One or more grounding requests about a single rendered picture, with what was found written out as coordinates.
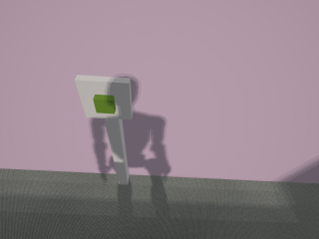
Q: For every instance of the button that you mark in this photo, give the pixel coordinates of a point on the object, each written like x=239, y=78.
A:
x=104, y=104

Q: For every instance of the panel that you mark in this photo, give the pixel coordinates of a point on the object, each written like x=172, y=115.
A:
x=120, y=88

